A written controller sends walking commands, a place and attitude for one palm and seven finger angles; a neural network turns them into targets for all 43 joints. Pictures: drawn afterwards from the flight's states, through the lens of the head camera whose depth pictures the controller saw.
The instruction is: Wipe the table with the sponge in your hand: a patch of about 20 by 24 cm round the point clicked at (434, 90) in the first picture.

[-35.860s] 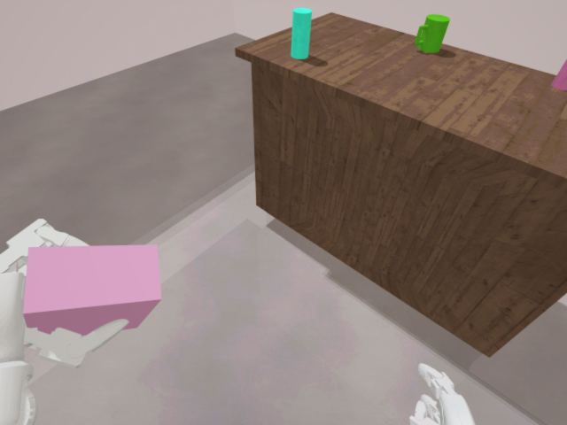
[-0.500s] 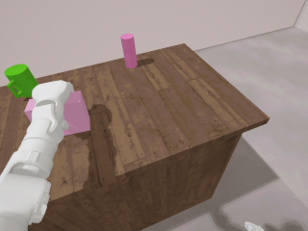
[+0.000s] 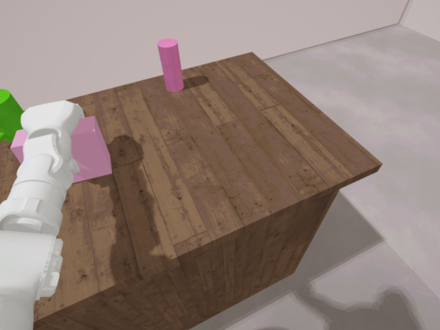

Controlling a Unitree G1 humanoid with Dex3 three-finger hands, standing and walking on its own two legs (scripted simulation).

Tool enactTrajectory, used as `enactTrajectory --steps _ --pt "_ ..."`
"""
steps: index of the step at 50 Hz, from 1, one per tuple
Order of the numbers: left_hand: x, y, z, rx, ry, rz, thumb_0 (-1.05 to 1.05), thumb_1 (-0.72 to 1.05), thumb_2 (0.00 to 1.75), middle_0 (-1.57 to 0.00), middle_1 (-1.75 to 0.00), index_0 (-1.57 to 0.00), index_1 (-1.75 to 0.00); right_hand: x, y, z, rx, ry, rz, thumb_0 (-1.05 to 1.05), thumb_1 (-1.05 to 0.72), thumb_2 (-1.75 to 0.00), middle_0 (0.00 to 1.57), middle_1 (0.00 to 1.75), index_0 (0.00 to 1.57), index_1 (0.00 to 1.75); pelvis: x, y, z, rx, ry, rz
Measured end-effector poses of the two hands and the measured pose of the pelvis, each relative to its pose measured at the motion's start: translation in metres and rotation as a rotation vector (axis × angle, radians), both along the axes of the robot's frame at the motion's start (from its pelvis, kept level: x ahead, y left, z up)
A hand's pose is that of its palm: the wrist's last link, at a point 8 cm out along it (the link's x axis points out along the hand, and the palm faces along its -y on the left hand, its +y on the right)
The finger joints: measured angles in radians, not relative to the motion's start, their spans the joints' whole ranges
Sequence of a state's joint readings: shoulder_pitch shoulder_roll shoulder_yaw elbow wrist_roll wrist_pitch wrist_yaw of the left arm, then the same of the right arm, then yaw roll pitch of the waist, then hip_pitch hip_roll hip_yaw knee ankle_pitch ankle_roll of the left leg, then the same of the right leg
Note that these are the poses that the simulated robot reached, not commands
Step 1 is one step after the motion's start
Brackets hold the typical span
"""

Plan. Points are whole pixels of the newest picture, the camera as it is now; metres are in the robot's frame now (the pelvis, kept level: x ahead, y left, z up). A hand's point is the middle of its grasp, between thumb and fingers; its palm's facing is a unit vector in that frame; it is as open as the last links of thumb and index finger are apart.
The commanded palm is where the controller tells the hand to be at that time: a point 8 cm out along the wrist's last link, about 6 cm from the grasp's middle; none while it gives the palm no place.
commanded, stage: slide back across to the first lane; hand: left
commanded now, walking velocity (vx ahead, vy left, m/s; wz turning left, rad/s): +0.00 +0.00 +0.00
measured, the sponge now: (70, 159) +0.42 +0.31 +0.09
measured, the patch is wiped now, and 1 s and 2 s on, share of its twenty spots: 0.95 0.95 0.95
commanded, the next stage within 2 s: wipe back along the first lane in 0.50 s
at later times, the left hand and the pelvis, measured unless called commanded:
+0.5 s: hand (11, 159) +0.38 +0.38 +0.13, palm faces -0.13 +0.00 -0.99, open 10.0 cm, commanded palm +0.36 +0.37 +0.19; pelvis +0.02 +0.01 +0.00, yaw +2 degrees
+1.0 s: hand (13, 176) +0.34 +0.36 +0.13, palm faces -0.04 -0.02 -1.00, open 10.0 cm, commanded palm +0.31 +0.35 +0.17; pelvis +0.01 +0.01 +0.00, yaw +2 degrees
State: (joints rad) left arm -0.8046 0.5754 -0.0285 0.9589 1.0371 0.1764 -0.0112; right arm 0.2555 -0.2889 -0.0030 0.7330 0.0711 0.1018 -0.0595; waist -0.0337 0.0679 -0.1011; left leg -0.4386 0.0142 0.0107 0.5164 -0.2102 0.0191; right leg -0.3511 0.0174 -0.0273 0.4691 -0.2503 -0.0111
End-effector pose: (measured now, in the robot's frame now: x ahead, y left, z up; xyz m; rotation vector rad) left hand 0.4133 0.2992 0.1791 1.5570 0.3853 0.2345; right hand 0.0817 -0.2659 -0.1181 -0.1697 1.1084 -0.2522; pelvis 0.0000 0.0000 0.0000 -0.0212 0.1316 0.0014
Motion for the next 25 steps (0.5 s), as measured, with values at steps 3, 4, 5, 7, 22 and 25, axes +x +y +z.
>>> enactTrajectory --steps 3,4,5,7,22,25 --pt "0.000 0.004 0.000 -0.006 -0.009 0.001 0.01 -0.51 1.05 -0.75 -1.32 -0.77 -1.33 0.003 0.002 0.001 0.004 -0.005 -0.005 0.01 -0.90 -0.89 0.20 0.30 0.20 0.30 0.003 0.002 0.001 0.001 -0.006 -0.005" --pt "0.000 0.005 0.001 -0.008 -0.013 0.002 0.01 -0.51 1.05 -0.75 -1.32 -0.77 -1.33 0.004 0.003 0.002 0.005 -0.008 -0.005 0.01 -0.90 -0.89 0.20 0.30 0.20 0.30 0.004 0.003 0.001 0.001 -0.008 -0.006" --pt "-0.001 0.007 0.001 -0.011 -0.017 0.003 0.01 -0.51 1.05 -0.75 -1.32 -0.77 -1.33 0.006 0.003 0.003 0.005 -0.012 -0.005 0.01 -0.90 -0.89 0.20 0.30 0.20 0.30 0.005 0.003 0.001 0.001 -0.010 -0.008" --pt "-0.002 0.011 0.002 -0.012 -0.025 0.010 0.01 -0.51 1.05 -0.75 -1.32 -0.77 -1.33 0.012 0.005 0.004 0.007 -0.023 -0.002 0.01 -0.90 -0.89 0.20 0.30 0.20 0.30 0.008 0.004 0.002 0.002 -0.016 -0.009" --pt "-0.042 0.068 0.008 0.009 0.020 0.091 0.00 -0.51 1.05 -0.75 -1.33 -0.77 -1.34 0.086 0.022 0.023 -0.013 -0.150 0.113 0.01 -0.90 -0.89 0.20 0.30 0.20 0.30 0.019 0.012 0.004 -0.002 -0.051 0.026" --pt "-0.046 0.072 0.008 0.014 0.031 0.077 0.00 -0.51 1.05 -0.75 -1.33 -0.77 -1.34 0.098 0.028 0.025 -0.016 -0.166 0.143 0.01 -0.90 -0.89 0.20 0.30 0.20 0.30 0.019 0.013 0.004 -0.003 -0.051 0.038"
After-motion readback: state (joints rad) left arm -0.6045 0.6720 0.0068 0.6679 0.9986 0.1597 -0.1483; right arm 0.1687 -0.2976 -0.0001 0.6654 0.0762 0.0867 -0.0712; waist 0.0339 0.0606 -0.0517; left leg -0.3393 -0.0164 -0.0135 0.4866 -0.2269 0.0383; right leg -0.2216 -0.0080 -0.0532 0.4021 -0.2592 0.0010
